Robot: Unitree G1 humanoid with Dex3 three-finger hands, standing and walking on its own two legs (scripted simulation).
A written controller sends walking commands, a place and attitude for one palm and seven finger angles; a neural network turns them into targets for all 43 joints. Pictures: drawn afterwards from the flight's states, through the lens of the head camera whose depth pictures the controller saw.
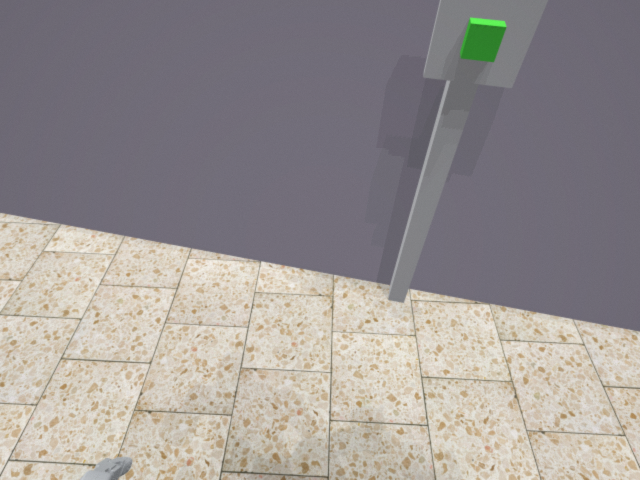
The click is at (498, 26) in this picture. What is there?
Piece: button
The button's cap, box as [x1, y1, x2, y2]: [460, 18, 505, 61]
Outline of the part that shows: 470,18 460,51 461,58 493,61 505,29 504,21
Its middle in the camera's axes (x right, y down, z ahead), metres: +0.30 -0.37 +0.73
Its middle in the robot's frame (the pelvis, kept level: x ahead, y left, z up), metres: +0.83 -0.26 +0.20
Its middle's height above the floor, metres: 0.97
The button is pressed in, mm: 0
